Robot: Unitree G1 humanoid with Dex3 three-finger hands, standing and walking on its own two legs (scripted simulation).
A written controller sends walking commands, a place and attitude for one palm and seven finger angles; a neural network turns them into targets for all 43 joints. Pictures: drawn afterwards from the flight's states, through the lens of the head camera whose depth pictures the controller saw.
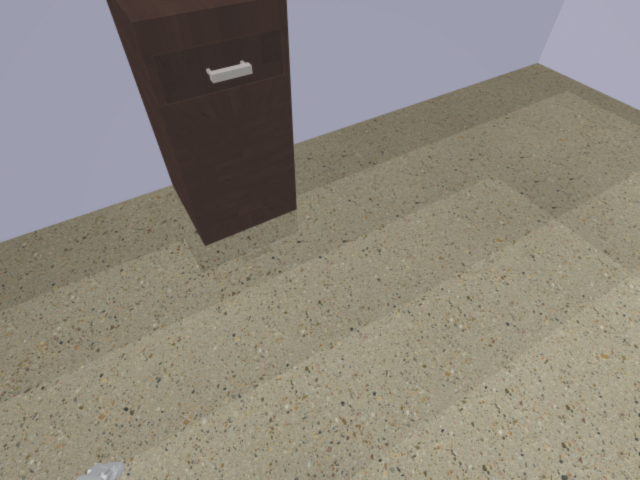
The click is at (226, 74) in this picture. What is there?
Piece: drawer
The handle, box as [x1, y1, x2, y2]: [206, 60, 252, 82]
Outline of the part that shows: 252,73 251,65 248,62 245,63 242,60 237,65 212,71 208,68 206,69 210,76 210,79 213,82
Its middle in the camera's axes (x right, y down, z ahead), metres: -0.28 -0.50 +1.15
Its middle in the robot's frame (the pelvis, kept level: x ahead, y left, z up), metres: +1.18 +0.34 -0.06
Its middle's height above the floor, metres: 0.71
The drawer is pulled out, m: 0.00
